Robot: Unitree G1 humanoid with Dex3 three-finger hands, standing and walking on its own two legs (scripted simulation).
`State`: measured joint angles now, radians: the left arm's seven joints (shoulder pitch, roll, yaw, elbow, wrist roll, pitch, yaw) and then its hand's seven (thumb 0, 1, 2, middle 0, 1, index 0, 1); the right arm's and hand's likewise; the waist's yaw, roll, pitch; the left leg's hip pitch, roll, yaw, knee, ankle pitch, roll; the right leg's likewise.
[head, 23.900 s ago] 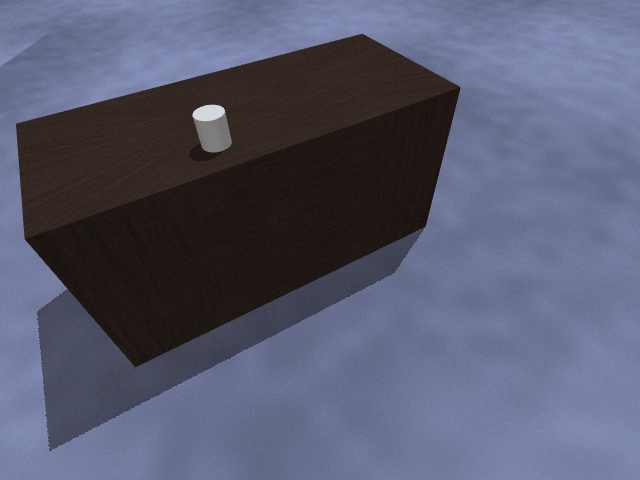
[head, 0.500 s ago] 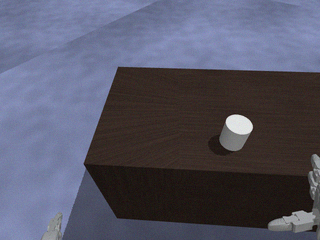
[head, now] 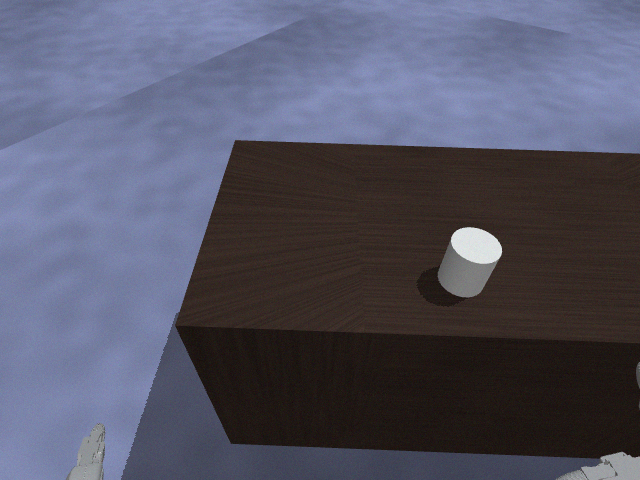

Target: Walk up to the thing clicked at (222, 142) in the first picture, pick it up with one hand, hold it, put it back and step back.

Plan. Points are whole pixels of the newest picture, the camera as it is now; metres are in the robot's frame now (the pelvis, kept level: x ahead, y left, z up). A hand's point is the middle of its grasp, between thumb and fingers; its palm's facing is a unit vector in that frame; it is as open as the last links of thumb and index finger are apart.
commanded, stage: home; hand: right
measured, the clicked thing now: (467, 262) +0.49 -0.26 -0.05
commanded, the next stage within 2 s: none
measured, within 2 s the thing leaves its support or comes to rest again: neither
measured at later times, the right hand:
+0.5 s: hand (497, 468) +0.17 -0.20 -0.06, palm faces +0.14 +0.97 -0.19, open 17.6 cm
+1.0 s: hand (480, 468) +0.18 -0.19 -0.09, palm faces +0.07 +0.97 -0.25, open 17.6 cm
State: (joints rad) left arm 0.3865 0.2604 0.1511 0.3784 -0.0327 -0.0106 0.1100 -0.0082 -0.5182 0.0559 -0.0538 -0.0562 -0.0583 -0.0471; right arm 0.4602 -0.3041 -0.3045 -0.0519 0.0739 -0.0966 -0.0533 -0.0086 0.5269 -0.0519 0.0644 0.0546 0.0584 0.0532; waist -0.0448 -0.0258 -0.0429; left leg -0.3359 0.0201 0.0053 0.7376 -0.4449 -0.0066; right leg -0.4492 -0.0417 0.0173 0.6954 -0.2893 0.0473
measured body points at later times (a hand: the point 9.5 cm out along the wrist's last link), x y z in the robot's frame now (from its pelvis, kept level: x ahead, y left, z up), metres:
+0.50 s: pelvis +0.00 -0.02 +0.00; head +0.04 -0.02 +0.45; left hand +0.16 +0.22 -0.07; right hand +0.16 -0.25 -0.05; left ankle -0.04 +0.12 -0.71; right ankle +0.04 -0.15 -0.71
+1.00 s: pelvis +0.00 -0.02 -0.01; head +0.04 -0.01 +0.44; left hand +0.15 +0.23 -0.11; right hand +0.17 -0.24 -0.07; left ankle -0.04 +0.12 -0.71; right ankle +0.04 -0.15 -0.71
